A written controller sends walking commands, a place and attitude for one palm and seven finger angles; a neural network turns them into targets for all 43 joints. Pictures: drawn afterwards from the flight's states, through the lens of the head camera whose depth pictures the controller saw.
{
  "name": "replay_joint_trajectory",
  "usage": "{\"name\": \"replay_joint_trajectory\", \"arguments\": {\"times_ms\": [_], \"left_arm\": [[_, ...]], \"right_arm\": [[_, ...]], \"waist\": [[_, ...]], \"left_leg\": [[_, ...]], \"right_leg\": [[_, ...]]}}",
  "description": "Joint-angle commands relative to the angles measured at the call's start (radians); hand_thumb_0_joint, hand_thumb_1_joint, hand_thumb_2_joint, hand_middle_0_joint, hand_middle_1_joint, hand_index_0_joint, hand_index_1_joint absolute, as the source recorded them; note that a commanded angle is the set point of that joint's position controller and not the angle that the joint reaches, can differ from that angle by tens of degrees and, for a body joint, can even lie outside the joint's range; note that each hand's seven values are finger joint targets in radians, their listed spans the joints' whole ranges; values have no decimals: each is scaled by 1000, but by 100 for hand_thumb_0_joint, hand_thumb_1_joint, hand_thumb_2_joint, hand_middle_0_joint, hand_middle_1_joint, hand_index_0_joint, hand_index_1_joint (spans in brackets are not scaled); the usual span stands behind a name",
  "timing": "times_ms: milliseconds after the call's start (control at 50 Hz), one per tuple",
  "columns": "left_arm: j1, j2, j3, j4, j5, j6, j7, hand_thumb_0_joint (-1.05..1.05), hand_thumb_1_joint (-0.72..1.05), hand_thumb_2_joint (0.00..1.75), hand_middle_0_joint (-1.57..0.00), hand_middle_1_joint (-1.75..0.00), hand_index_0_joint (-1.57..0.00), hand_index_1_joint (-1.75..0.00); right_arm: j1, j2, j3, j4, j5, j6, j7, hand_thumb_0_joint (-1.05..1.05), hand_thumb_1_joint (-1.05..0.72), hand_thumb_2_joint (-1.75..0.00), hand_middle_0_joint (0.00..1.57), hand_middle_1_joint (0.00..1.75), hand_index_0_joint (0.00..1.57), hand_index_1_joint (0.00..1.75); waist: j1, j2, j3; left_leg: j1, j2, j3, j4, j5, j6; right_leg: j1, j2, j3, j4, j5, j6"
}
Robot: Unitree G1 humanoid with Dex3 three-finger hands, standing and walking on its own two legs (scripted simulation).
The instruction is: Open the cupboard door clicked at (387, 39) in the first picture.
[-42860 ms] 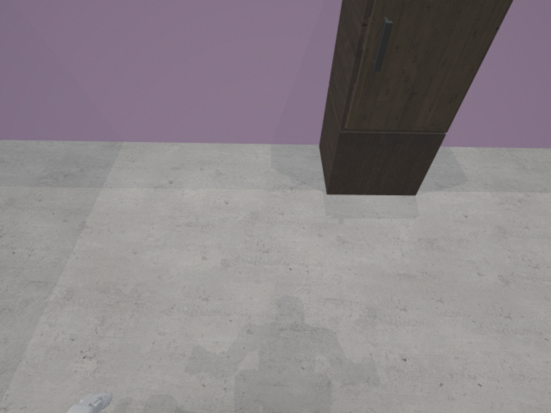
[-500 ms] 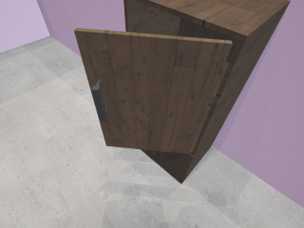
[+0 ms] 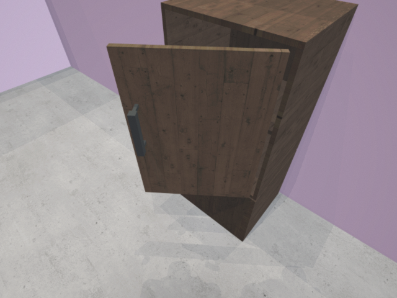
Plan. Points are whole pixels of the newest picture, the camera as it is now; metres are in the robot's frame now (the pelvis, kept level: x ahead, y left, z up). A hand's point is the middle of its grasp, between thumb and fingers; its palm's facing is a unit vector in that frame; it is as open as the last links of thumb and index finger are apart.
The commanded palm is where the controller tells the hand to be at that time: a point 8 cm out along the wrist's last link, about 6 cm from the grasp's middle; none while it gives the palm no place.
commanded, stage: look again from close up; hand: left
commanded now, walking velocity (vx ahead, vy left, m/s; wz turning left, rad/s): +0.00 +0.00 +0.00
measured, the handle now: (138, 130) +0.56 +0.21 +0.01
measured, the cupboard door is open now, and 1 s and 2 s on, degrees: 37 37 37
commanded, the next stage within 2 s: raise the hand with hooked fingers in 0.08 s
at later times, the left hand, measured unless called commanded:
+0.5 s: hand (122, 251) +0.21 +0.16 +0.00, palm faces +0.07 -1.00 +0.00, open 8.0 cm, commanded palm +0.12 +0.24 -0.05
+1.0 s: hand (106, 249) +0.23 +0.21 -0.03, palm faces -0.07 -1.00 -0.03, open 11.0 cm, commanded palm +0.18 +0.27 -0.02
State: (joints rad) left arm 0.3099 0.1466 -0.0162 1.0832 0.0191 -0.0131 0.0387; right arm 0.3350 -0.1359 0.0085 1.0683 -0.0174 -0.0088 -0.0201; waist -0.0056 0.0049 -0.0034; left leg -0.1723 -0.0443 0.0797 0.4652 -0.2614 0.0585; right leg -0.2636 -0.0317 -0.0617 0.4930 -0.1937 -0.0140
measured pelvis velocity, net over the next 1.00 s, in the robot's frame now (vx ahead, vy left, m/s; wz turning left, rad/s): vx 0.02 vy -0.01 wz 0.04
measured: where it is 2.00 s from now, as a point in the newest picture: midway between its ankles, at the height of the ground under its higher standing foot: outside the picture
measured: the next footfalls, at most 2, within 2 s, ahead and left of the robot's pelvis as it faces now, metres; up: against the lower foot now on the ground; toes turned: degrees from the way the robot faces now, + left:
none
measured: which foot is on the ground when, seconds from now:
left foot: down 0.00-1.00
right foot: down 0.00-1.00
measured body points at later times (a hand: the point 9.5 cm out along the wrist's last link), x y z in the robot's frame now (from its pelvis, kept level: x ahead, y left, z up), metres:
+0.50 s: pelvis -0.02 -0.01 -0.04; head +0.00 +0.00 +0.41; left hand +0.20 +0.22 +0.01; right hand +0.18 -0.27 -0.09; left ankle +0.00 +0.08 -0.74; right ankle +0.05 -0.11 -0.74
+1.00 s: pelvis +0.02 -0.01 -0.07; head +0.10 +0.00 +0.37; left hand +0.23 +0.27 -0.03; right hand +0.20 -0.21 -0.16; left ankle +0.00 +0.08 -0.74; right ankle +0.05 -0.11 -0.74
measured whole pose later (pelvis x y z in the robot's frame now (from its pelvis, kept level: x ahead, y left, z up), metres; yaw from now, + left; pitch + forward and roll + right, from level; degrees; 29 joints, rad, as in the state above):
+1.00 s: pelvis +0.02 -0.01 -0.07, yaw +3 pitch +16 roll -2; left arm 0.37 0.32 0.27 -0.01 -0.36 -0.24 -0.45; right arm 0.23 -0.17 0.04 0.53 0.05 -0.19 -0.04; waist -0.01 0.04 -0.11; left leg -0.81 0.00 0.01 1.10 -0.56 0.04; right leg -0.85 0.01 -0.10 1.03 -0.46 -0.03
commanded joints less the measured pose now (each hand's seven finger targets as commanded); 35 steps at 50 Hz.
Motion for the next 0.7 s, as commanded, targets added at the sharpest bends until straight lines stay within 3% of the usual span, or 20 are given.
{"name": "replay_joint_trajectory", "arguments": {"times_ms": [0, 140, 160, 180, 200, 220, 240, 260, 280, 320, 340, 360, 400, 420, 460, 520, 540, 600, 640, 680], "left_arm": [[71, 75, 20, -34, 2, -9, 0, 0, 90, 90, -20, -30, -20, -30], [78, 72, 25, -40, 1, -12, -1, 0, 90, 90, -20, -30, -20, -30], [138, 97, 14, -5, 8, -16, 36, 0, 90, 90, -20, -30, -20, -30], [-609, 300, 118, -1575, -228, -248, 25, 0, 88, 89, -20, -32, -20, -32], [-237, 279, 129, -1340, -148, -189, 75, 0, 85, 88, -20, -33, -20, -33], [-195, 206, 92, -1233, -158, -140, 125, 0, 83, 87, -21, -34, -21, -34], [114, -17, -21, -972, -161, -46, 121, 0, 81, 86, -21, -36, -21, -36], [7, -3, -28, -1179, -219, -71, 102, 0, 78, 85, -21, -37, -21, -37], [23, 25, -16, -1207, -216, -116, 84, 0, 76, 84, -21, -39, -21, -39], [27, 53, 17, -1106, -197, -208, 53, 0, 71, 82, -21, -42, -21, -42], [15, 30, 26, -1025, -195, -259, 22, 0, 69, 81, -22, -43, -22, -43], [119, 10, 59, -907, -207, -318, -25, 0, 67, 80, -22, -45, -22, -45], [307, 35, 133, -876, -253, -449, -146, 0, 62, 78, -22, -48, -22, -48], [380, 90, 204, -844, -263, -498, -216, 0, 60, 77, -22, -50, -22, -50], [367, 149, 236, -882, -268, -571, -348, 0, 55, 75, -22, -53, -22, -53], [291, 266, 338, -1001, -282, -530, -394, 0, 48, 72, -23, -57, -23, -57], [245, 230, 302, -1102, -302, -526, -393, 0, 46, 71, -23, -58, -23, -58], [127, 256, 356, -1393, -338, -583, -331, 0, 39, 68, -24, -63, -24, -63], [49, 264, 332, -1534, -333, -643, -311, 0, 34, 66, -24, -66, -24, -66], [9, 206, 237, -1501, -319, -685, -323, 0, 29, 64, -24, -69, -24, -69]], "right_arm": [[41, -108, -21, -40, -2, -18, -2, 0, -90, -90, 20, 30, 20, 30], [64, -100, -20, -27, -2, -18, -2, 0, -90, -90, 20, 30, 20, 30], [-54, -138, -15, -80, 6, -20, 5, 0, -90, -90, 20, 30, 20, 30], [-78, -293, -26, -468, 61, -186, -49, 0, -90, -90, 20, 30, 20, 30], [-173, -222, 17, -391, 74, -290, -80, 0, -90, -90, 20, 30, 20, 30], [-161, -225, 0, -340, 77, -327, -83, 0, -90, -90, 20, 30, 20, 30], [-111, -178, -9, -310, 85, -325, -62, 0, -90, -90, 20, 30, 20, 30], [-116, -219, -12, -386, 96, -336, -62, 0, -90, -90, 20, 30, 20, 30], [-138, -234, -19, -409, 93, -356, -69, 0, -90, -90, 20, 30, 20, 30], [-139, -251, -28, -453, 65, -379, -62, 0, -90, -90, 20, 30, 20, 30], [-130, -252, -43, -468, 51, -375, -52, 0, -90, -90, 20, 30, 20, 30], [-145, -245, -60, -492, 40, -376, -45, 0, -90, -90, 20, 30, 20, 30], [-179, -245, -86, -561, 28, -368, -14, 0, -90, -90, 20, 30, 20, 30], [-182, -251, -103, -592, 36, -352, 12, 0, -90, -90, 20, 30, 20, 30], [-244, -260, -107, -672, 36, -329, 36, 0, -90, -90, 20, 30, 20, 30], [-249, -251, -107, -742, 58, -284, 29, 0, -90, -90, 20, 30, 20, 30], [-264, -245, -97, -774, 57, -274, 21, 0, -90, -90, 20, 30, 20, 30], [-192, -206, -98, -768, 48, -271, 5, 0, -90, -90, 20, 30, 20, 30], [-150, -207, -91, -731, 33, -269, -4, 0, -90, -90, 20, 30, 20, 30], [-138, -215, -81, -679, 31, -285, -5, 0, -90, -90, 20, 30, 20, 30]], "waist": [[12, -27, 135], [4, -16, 116], [53, -43, 150], [-107, 172, -367], [-12, 238, -300], [-33, 229, -194], [-40, 109, -58], [-33, 111, 9], [-40, 75, 15], [-64, -90, 77], [-65, -232, 76], [-27, -336, 71], [36, -379, -14], [68, -277, -49], [58, -123, -115], [88, 31, -153], [77, 47, -187], [52, 171, -347], [18, 198, -387], [-44, 194, -333]], "left_leg": [[-216, 134, -185, -203, -217, -5], [-193, 129, -174, -186, -192, -6], [-194, 154, -72, -27, -36, -38], [80, 46, -102, -108, 4, -47], [38, 79, -115, -146, -100, -56], [-87, 81, -129, -158, -218, -76], [-160, 76, -150, -150, -242, -71], [-207, 65, -165, -117, -259, -60], [-212, 62, -157, -69, -281, -55], [-298, 32, -152, 50, -284, -49], [-358, 25, -141, 119, -270, -51], [-431, 23, -122, 192, -254, -55], [-533, 9, -81, 305, -199, -61], [-532, -4, -67, 334, -150, -71], [-555, -24, -47, 395, -99, -72], [-638, -21, -45, 404, -188, -60], [-634, -15, -47, 416, -174, -50], [-546, 14, -80, 476, -26, -39], [-508, 29, -108, 514, 66, -38], [-501, 41, -126, 554, 83, -35]], "right_leg": [[36, -61, 117, -98, -148, -31], [16, -70, 130, -119, -168, -33], [-7, -91, 93, -56, 50, -17], [101, 5, 40, -10, -4, -10], [41, 30, 16, 49, -107, -41], [-24, 35, -16, 61, -153, -30], [-94, 38, -45, 52, -151, -23], [-91, 28, -32, 42, -178, -14], [-124, 24, -18, 26, -241, -9], [-231, 16, -11, 30, -350, 0], [-304, 18, -10, 59, -412, 5], [-354, 17, -6, 101, -471, 5], [-352, 14, 35, 161, -499, -1], [-307, 11, 53, 194, -424, -21], [-269, 3, 63, 273, -244, -33], [-321, 5, 94, 321, -373, -36], [-332, 11, 99, 340, -353, -32], [-324, 23, 100, 398, -148, -31], [-370, 44, 79, 456, -33, -37], [-469, 50, 57, 469, -19, -31]]}}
